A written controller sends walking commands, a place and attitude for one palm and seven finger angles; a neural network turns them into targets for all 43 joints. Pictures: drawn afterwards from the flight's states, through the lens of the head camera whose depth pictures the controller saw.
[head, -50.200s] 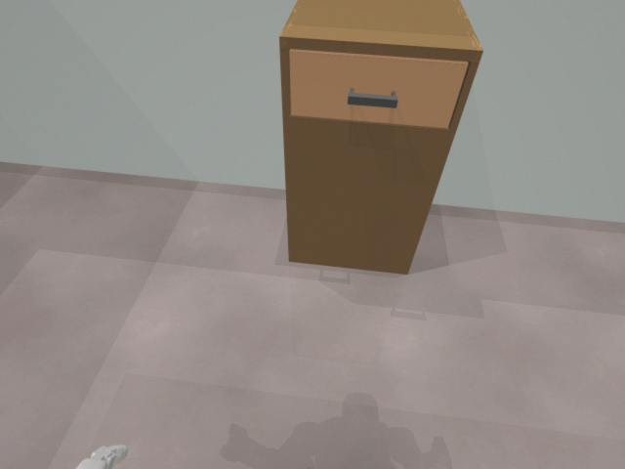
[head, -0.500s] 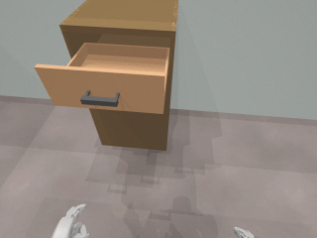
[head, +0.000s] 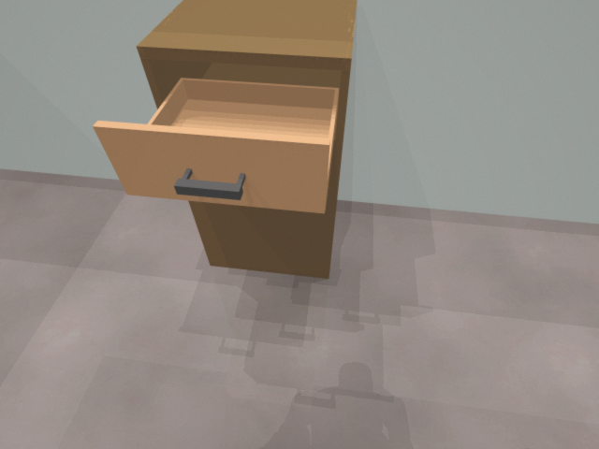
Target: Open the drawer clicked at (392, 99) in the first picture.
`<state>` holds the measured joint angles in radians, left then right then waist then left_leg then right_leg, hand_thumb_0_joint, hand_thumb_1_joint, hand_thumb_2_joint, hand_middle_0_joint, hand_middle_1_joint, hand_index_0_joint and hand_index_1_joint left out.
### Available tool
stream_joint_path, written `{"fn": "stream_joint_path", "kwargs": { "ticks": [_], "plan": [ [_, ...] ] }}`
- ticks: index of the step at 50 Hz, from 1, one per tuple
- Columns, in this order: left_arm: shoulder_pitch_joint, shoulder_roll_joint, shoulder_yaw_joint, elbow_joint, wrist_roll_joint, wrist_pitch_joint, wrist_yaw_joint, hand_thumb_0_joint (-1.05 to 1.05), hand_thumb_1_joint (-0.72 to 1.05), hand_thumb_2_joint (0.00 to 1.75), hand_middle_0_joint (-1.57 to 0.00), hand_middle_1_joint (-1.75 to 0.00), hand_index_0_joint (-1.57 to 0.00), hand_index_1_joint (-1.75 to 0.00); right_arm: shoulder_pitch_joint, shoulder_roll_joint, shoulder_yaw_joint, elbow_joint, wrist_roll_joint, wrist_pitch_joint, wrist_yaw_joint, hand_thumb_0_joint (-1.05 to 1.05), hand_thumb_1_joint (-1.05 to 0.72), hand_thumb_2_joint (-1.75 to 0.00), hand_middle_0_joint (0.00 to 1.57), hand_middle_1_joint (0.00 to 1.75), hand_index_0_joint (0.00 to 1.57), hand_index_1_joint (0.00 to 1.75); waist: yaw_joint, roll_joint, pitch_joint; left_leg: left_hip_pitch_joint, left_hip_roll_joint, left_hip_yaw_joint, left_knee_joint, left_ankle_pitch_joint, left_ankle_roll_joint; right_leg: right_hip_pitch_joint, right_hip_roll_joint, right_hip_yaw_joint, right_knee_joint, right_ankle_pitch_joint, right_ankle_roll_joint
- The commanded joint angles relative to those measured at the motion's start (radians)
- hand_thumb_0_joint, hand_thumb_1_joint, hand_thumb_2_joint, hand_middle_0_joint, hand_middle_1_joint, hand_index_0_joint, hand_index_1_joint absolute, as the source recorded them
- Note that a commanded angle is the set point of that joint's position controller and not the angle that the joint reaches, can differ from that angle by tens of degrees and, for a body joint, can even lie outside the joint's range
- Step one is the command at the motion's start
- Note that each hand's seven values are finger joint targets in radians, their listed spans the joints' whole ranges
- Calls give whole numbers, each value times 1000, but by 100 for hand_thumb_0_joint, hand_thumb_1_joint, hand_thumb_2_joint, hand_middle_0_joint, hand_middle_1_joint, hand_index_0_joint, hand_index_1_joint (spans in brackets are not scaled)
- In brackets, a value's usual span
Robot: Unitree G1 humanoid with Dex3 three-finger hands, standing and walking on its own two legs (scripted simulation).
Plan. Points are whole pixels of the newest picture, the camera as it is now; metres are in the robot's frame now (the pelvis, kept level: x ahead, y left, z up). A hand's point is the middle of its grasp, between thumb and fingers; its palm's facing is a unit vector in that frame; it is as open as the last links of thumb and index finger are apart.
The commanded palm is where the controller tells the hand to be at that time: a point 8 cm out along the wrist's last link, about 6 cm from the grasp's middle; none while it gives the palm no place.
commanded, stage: let the arm hang, fingers relaxed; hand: left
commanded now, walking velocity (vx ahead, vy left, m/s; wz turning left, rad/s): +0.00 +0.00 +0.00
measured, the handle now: (212, 182) +0.58 +0.21 -0.01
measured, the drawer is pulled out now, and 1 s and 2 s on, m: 0.27 0.27 0.27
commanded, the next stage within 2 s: look to check the result in 0.38 s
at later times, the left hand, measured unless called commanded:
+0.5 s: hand out of the picture +0.01 +0.16 -0.17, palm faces +0.00 -0.98 -0.21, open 7.3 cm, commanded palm none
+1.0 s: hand out of the picture +0.04 +0.18 -0.17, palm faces +0.00 -0.97 -0.25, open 7.4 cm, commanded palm none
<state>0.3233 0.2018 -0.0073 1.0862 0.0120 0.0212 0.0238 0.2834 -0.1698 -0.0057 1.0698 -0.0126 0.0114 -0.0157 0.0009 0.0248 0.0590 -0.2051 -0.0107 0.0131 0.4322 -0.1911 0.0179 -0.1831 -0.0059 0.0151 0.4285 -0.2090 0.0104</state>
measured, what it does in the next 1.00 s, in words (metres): stands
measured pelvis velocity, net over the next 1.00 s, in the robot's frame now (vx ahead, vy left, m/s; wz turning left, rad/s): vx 0.01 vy -0.02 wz -0.01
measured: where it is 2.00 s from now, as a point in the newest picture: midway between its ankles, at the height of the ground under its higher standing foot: outside the picture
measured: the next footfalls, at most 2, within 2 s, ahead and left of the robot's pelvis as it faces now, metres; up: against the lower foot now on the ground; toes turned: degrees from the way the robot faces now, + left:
none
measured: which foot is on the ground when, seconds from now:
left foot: down 0.00-1.00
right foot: down 0.00-1.00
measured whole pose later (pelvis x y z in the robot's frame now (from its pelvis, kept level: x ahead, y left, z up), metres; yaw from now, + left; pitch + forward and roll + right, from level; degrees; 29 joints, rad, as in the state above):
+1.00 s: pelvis +0.01 -0.02 +0.00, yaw +0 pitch -2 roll +0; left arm 0.22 0.21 0.02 1.10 0.01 0.00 0.02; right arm 0.22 -0.20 -0.03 1.10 -0.02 0.00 -0.02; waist -0.01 0.01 0.08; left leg -0.17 0.02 0.01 0.40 -0.18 -0.02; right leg -0.16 0.03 0.01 0.40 -0.20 -0.02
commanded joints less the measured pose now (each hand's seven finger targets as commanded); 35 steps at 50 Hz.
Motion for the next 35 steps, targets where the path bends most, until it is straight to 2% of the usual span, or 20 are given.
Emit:
{"fn": "stream_joint_path", "kwargs": {
  "ticks": [1,7,10,13,15,18,21,23,26,27,28,32,35],
  "plan": [
    [39,109,25,-21,0,-19,10,0,90,90,-20,-30,-20,-30,62,-109,-26,-18,2,-10,-10,0,-90,-90,20,30,20,30,-5,-37,50,-19,96,-110,-130,-109,22,-60,-64,70,-107,-77,-47],
    [24,100,29,-15,0,-23,12,0,90,90,-20,-30,-20,-30,65,-88,-25,0,2,-13,-11,0,-90,-90,20,30,20,30,-6,-27,41,-11,91,-96,-121,-65,17,-54,-69,72,-104,-50,-47],
    [24,95,31,-14,0,-24,13,0,90,90,-20,-30,-20,-30,64,-82,-27,-1,2,-10,-11,0,-90,-90,20,30,20,30,-5,-29,53,-9,88,-95,-117,-75,16,-70,-67,74,-113,-79,-49],
    [13,88,34,-14,-1,-22,11,0,90,90,-20,-30,-20,-30,70,-77,-25,7,-2,-12,-13,0,-90,-90,20,30,20,30,-7,15,49,-19,87,-96,-124,-74,13,-59,-68,76,-107,-66,-51],
    [16,85,37,-15,0,-25,12,0,90,90,-20,-30,-20,-30,68,-74,-28,3,0,-12,-14,0,-90,-90,20,30,20,30,-5,-9,37,-5,91,-91,-114,-54,14,-56,-67,73,-107,-53,-53],
    [4,85,39,-14,-2,-23,11,0,90,90,-20,-30,-20,-30,73,-75,-27,7,-2,-13,-16,0,-90,-90,20,30,20,30,-7,11,39,-14,91,-93,-120,-60,10,-49,-66,75,-106,-49,-53],
    [0,84,42,-13,-1,-25,12,0,90,90,-20,-30,-20,-30,72,-78,-31,6,-2,-14,-17,0,-90,-90,20,30,20,30,-9,-18,34,-4,94,-93,-114,-45,12,-48,-66,72,-108,-45,-54],
    [-6,88,43,-13,-2,-25,11,0,90,90,-20,-30,-20,-30,74,-79,-30,7,-2,-14,-17,0,-90,-90,20,30,20,30,-9,-7,35,-4,92,-92,-114,-35,11,-47,-68,77,-108,-42,-55],
    [-7,94,45,-13,-3,-30,13,0,90,90,-20,-30,-20,-30,67,-87,-35,5,-1,-16,-18,0,-90,-90,20,30,20,30,-9,-32,7,24,95,-85,-97,8,13,-36,-72,78,-112,-17,-57],
    [-11,95,46,-15,-4,-30,12,0,90,90,-20,-30,-20,-30,67,-92,-35,4,-1,-18,-19,0,-90,-90,20,30,20,30,-11,-14,2,29,95,-85,-96,23,12,-32,-71,81,-108,0,-58],
    [-15,102,48,-16,-4,-31,12,0,90,90,-20,-30,-20,-30,67,-94,-35,5,0,-18,-19,0,-90,-90,20,30,20,30,-11,-22,-4,29,96,-86,-97,22,11,-26,-72,80,-109,-1,-57],
    [-22,108,48,-16,-3,-30,12,0,90,90,-20,-30,-20,-30,49,-102,-38,5,-2,-14,-18,0,-90,-90,20,30,20,30,-12,-12,35,24,97,-83,-102,-5,10,-52,-70,87,-122,-27,-59],
    [-22,118,52,-18,-2,-33,13,0,90,90,-20,-30,-20,-30,36,-112,-42,0,0,-14,-17,0,-90,-90,20,30,20,30,-9,-34,29,36,98,-82,-98,-2,12,-54,-68,94,-128,-31,-61]
  ]
}}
